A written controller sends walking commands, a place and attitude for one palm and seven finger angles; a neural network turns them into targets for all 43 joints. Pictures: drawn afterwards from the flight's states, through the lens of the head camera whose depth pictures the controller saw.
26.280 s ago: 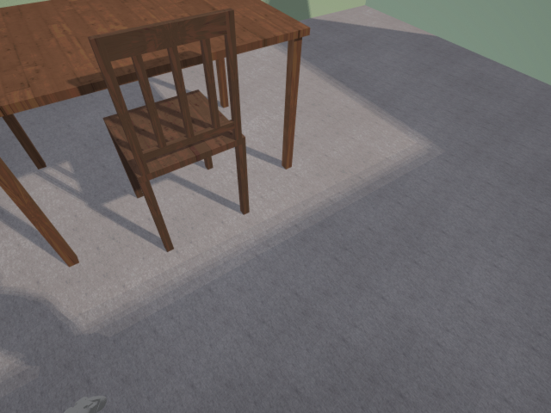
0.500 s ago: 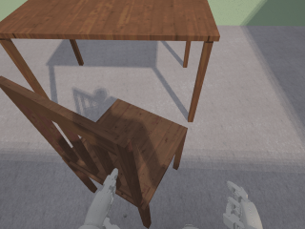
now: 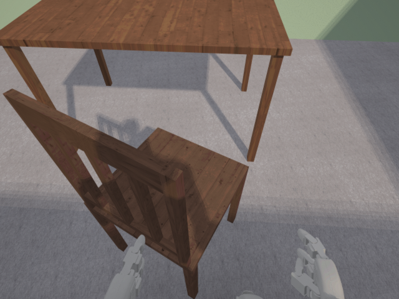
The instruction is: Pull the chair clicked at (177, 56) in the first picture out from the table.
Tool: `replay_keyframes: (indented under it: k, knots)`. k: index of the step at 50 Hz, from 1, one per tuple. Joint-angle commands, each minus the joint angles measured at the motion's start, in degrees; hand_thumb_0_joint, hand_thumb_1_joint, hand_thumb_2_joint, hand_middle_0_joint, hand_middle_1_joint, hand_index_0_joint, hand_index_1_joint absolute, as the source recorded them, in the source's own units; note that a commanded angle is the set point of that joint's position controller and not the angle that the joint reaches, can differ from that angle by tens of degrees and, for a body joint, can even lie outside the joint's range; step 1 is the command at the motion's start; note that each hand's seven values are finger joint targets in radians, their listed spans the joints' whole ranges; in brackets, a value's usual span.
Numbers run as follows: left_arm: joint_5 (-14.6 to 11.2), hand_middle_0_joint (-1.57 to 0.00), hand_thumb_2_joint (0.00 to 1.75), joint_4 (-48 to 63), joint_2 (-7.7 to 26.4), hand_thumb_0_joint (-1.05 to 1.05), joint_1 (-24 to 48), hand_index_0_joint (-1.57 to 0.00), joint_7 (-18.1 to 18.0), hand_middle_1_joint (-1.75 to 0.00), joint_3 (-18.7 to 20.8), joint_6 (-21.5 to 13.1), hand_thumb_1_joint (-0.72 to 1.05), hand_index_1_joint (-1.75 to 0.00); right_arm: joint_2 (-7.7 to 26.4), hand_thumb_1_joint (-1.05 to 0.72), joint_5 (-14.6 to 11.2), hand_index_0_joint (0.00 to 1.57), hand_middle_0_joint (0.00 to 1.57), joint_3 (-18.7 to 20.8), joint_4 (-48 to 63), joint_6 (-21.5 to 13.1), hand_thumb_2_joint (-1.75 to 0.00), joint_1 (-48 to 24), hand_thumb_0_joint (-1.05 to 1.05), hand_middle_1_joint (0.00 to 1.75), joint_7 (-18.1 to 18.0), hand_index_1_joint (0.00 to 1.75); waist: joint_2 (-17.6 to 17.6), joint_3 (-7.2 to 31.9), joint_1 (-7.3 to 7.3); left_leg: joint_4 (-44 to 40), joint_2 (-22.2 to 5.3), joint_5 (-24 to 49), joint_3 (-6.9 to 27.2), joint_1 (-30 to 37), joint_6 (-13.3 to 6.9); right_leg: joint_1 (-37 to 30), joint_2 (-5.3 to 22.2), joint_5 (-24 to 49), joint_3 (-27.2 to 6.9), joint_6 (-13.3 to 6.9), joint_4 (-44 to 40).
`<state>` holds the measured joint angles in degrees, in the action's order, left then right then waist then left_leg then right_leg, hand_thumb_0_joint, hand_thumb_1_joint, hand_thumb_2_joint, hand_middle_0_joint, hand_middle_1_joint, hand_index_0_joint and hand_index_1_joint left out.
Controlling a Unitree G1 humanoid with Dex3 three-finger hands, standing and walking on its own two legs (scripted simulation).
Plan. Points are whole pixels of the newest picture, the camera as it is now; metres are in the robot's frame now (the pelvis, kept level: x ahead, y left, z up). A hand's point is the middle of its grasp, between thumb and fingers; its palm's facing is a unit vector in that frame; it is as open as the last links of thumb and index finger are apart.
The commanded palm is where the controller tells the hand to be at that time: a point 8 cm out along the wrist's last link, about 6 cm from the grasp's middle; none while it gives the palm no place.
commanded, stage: draw the hand back to the body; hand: left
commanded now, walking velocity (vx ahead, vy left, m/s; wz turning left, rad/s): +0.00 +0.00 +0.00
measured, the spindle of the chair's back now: (114, 192) +0.36 +0.22 -0.02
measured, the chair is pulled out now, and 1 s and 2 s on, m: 0.52 0.52 0.52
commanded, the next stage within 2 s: step back with the hand held close in 1.52 s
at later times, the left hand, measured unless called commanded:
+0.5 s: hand (108, 274) +0.15 +0.14 +0.11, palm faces +0.06 -0.98 -0.19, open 17.1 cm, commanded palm +0.11 +0.20 +0.13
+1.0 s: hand (26, 219) +0.19 +0.22 +0.20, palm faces +0.40 -0.80 -0.44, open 11.4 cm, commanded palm +0.15 +0.27 +0.22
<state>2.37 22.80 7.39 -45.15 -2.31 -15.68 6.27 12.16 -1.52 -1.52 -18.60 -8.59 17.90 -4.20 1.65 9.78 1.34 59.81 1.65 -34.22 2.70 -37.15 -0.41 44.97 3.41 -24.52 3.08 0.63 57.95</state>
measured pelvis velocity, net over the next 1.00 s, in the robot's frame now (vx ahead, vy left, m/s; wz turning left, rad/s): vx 0.01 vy -0.02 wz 0.00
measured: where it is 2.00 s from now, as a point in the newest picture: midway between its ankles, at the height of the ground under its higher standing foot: outside the picture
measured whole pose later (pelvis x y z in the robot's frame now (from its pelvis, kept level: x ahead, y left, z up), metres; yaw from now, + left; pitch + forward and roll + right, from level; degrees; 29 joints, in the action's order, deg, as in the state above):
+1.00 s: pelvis +0.01 -0.02 +0.06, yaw +0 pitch -2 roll +0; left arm -1.9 25.9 19.0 -34.0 -9.8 14.1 -5.4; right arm 12.0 -1.0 -0.8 -34.9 -11.1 12.8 -5.6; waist 4.8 1.5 -2.9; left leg 32.5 -0.7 -23.2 3.2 -7.5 1.2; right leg 16.1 1.1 -16.0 4.2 -0.8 33.9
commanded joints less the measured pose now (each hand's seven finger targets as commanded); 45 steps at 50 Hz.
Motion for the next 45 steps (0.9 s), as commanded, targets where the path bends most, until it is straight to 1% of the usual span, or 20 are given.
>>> replay_keyframes:
  k: [1,2,4,6,7,10,13,15,20,22,23,24,25,31,35,36,41,42,44,45]
  knots:
    - [-6.52,0.00,0.20,19.90,-1.26,0.00,-3.81,0.00,0.61,0.00,2.18,-18.46,-0.55,0.00,4.86,-0.90,-0.30,0.20,0.20,3.54,7.58,-6.95,-0.90,-4.45,0.00,0.30,0.48,0.30,-0.15,4.62,-1.94,-7.54,1.24,18.50,-0.19,-5.02,0.71,-8.90,-2.37,8.06,2.29,-1.97,-4.81]
    - [-6.74,0.00,0.20,20.80,-1.76,0.00,-3.41,0.00,0.90,0.00,1.55,-21.23,-0.55,0.00,4.84,-0.90,-0.22,0.20,0.20,3.59,6.93,-7.34,-0.90,-4.41,0.00,0.30,1.02,0.30,2.52,5.44,-1.66,-6.90,1.17,18.97,-0.48,-4.51,1.04,-8.07,-2.28,7.98,2.28,-1.98,-4.11]
    - [-6.58,0.00,0.20,18.77,-1.06,0.00,-3.27,0.00,1.56,0.00,2.25,-26.75,-0.55,0.00,4.79,-0.90,0.09,0.20,0.20,4.20,5.23,-7.48,-0.90,-5.09,0.00,0.30,2.01,0.30,0.25,4.81,-1.18,-5.16,0.59,18.71,-0.14,-6.55,1.21,-6.06,-2.32,8.01,2.31,-1.98,-2.36]
    - [-4.56,0.00,0.20,16.52,-0.08,0.00,-2.30,0.00,3.03,0.00,1.73,-31.99,-0.55,0.00,4.72,-0.90,0.56,0.20,0.20,4.81,4.07,-7.17,-0.90,-6.52,0.00,0.30,3.22,0.30,-0.61,3.25,-0.70,-3.02,0.10,17.49,0.14,-10.14,1.07,-2.98,-2.05,6.84,1.99,-2.17,0.22]
    - [-4.11,0.00,0.20,14.68,1.09,0.00,-5.23,0.00,3.96,0.00,3.10,-32.27,-0.55,0.00,5.05,-0.90,0.42,0.20,0.20,5.06,4.49,-6.45,-0.90,-6.93,0.00,0.30,3.61,0.30,-0.40,3.97,-1.43,-3.54,-0.04,16.10,-0.12,-10.19,1.03,-3.64,-1.86,5.41,1.67,-2.31,0.06]
    - [-4.97,0.00,0.20,16.83,3.79,0.00,-8.27,0.00,6.39,0.00,6.26,-27.11,-0.55,0.00,5.19,-0.90,-0.99,0.20,0.20,5.11,7.74,-3.71,-0.90,-7.92,0.00,0.30,3.12,0.30,-1.14,5.17,-2.46,-6.60,0.04,12.60,-0.84,-9.21,0.27,-8.46,-1.63,2.66,0.59,-2.08,-3.20]
    - [-8.22,0.00,0.20,21.81,5.80,0.00,-4.92,0.00,6.32,0.00,10.79,-22.43,-0.55,0.00,4.65,-0.90,-1.99,0.20,0.20,4.50,8.64,-2.34,-0.90,-7.89,0.00,0.30,1.22,0.30,-2.84,6.55,-2.39,-8.28,0.13,11.90,-0.49,-7.79,-0.32,-11.71,-1.88,1.66,0.60,-1.68,-5.69]
    - [-10.37,0.00,0.20,24.26,5.92,0.00,-3.78,0.00,5.54,0.00,12.89,-22.08,-0.55,0.00,4.10,-0.90,-2.24,0.20,0.20,4.27,8.06,-2.56,-0.90,-7.28,0.00,0.30,0.12,0.30,-4.72,6.36,-2.12,-8.24,0.12,13.36,-0.68,-6.79,-0.58,-13.02,-2.05,3.56,0.65,-1.26,-7.18]
    - [-13.17,-0.01,0.25,21.90,7.19,0.00,-0.22,-0.01,5.71,-0.02,16.82,-24.67,-0.44,-0.02,4.32,-0.90,-2.35,0.20,0.20,3.85,4.17,-4.98,-0.90,-6.31,0.00,0.30,-0.72,0.30,-4.87,4.14,-0.93,-9.42,-0.10,14.63,-0.33,-4.21,-0.55,-14.06,-2.18,5.10,1.01,-0.91,-10.06]
    - [-13.48,-0.02,0.29,20.10,8.51,0.00,0.17,-0.02,7.26,-0.04,18.28,-24.43,-0.37,-0.04,4.64,-0.90,-2.55,0.20,0.20,3.57,2.91,-6.02,-0.90,-6.51,0.00,0.30,-0.72,0.30,-1.32,4.20,-0.99,-10.45,-0.04,15.65,-0.55,-2.30,-0.54,-15.55,-1.82,6.16,0.93,-1.04,-11.13]
    - [-5.88,-0.03,0.31,18.74,18.83,0.00,-4.50,-0.03,0.06,-0.05,24.39,-18.36,-0.33,-0.05,4.02,-0.90,-1.12,0.20,0.20,4.14,2.99,-3.76,-0.90,-4.87,0.00,0.30,-2.22,0.30,1.03,7.21,-4.80,-14.87,-1.88,16.31,-0.79,-0.14,-0.07,-22.12,-0.06,6.36,-1.78,-2.28,-12.64]
    - [-5.28,-0.04,0.32,21.40,12.42,0.00,-4.83,-0.04,-2.19,-0.05,20.34,-15.81,-0.30,-0.05,3.10,-0.90,-0.91,0.20,0.20,3.38,4.24,-3.22,-0.90,-5.12,0.00,0.30,-2.51,0.30,0.60,3.35,-2.98,-15.94,-1.35,16.09,-1.05,0.53,0.00,-22.03,0.21,7.17,-0.90,-1.91,-13.93]
    - [-4.51,-0.04,0.34,20.53,11.53,0.00,-3.40,-0.04,-3.64,-0.06,19.74,-14.20,-0.26,-0.06,3.16,-0.90,-0.83,0.20,0.20,3.34,3.18,-2.67,-0.90,-5.33,0.00,0.30,-2.67,0.30,1.14,1.18,-2.72,-16.46,-1.63,16.65,-1.20,1.45,-0.05,-21.82,0.16,7.69,-0.41,-1.91,-14.47]
    - [-3.57,-0.07,0.44,20.54,15.98,0.00,3.50,-0.07,-7.67,-0.10,24.07,-11.69,-0.04,-0.10,3.83,-0.90,-0.28,0.20,0.20,2.43,0.51,-2.81,-0.90,-8.07,0.00,0.30,-3.49,0.30,-1.35,-3.13,-3.02,-21.64,-1.88,18.46,-0.64,8.19,-0.42,-26.56,-0.07,9.06,0.15,-1.72,-20.67]
    - [-3.48,-0.09,0.51,18.61,17.24,0.00,6.59,-0.09,-8.61,-0.14,27.41,-12.46,0.10,-0.14,3.93,-0.90,-0.14,0.20,0.20,2.25,-1.72,-4.10,-0.90,-8.44,0.00,0.30,-3.49,0.30,-0.36,-5.32,-3.29,-25.33,-1.79,18.94,-0.85,12.90,-0.40,-29.11,-0.13,9.73,0.01,-1.67,-23.87]
    - [-3.48,-0.10,0.53,18.21,18.46,0.00,7.52,-0.10,-8.73,-0.14,28.91,-12.43,0.14,-0.14,4.11,-0.90,-0.19,0.20,0.20,2.28,-2.31,-4.37,-0.90,-9.23,0.00,0.30,-3.48,0.30,1.29,-5.73,-3.67,-26.04,-1.72,19.89,-0.96,13.52,-0.35,-30.45,-0.03,10.75,-0.37,-1.79,-24.98]
    - [-3.91,-0.12,0.62,15.23,19.20,0.00,9.88,-0.12,-8.65,-0.18,32.52,-13.83,0.32,-0.18,4.15,-0.90,-0.05,0.20,0.20,2.41,-4.86,-5.51,-0.90,-10.59,0.00,0.30,-2.64,0.30,-0.98,-7.79,-4.08,-30.00,-1.95,21.57,-0.93,16.80,-0.20,-33.84,-0.46,12.18,-0.36,-1.62,-28.19]
    - [-4.06,-0.13,0.64,15.39,18.23,0.00,10.47,-0.13,-8.40,-0.19,32.23,-14.22,0.36,-0.19,4.15,-0.90,0.03,0.20,0.20,2.32,-5.05,-5.67,-0.90,-10.61,0.00,0.30,-2.47,0.30,-0.22,-7.91,-3.76,-30.80,-1.84,21.95,-1.24,17.99,-0.33,-34.17,-0.50,12.98,-0.42,-1.50,-28.46]
    - [-4.09,-0.13,0.67,15.60,19.74,0.00,11.85,-0.13,-8.51,-0.20,34.49,-14.81,0.43,-0.20,4.17,-0.90,0.18,0.20,0.20,2.45,-5.89,-6.01,-0.90,-10.78,0.00,0.30,-2.07,0.30,1.51,-7.39,-4.19,-31.95,-1.90,23.82,-1.47,19.38,-0.31,-35.93,-0.46,15.40,-0.37,-1.52,-28.98]
    - [-4.10,-0.14,0.69,15.71,20.31,0.00,12.37,-0.14,-8.55,-0.21,35.42,-15.12,0.47,-0.21,4.24,-0.90,0.22,0.20,0.20,2.63,-6.32,-6.20,-0.90,-10.79,0.00,0.30,-1.91,0.30,0.59,-6.91,-4.27,-32.15,-2.07,25.21,-1.61,20.36,-0.36,-36.49,-0.53,16.96,-0.47,-1.48,-29.31]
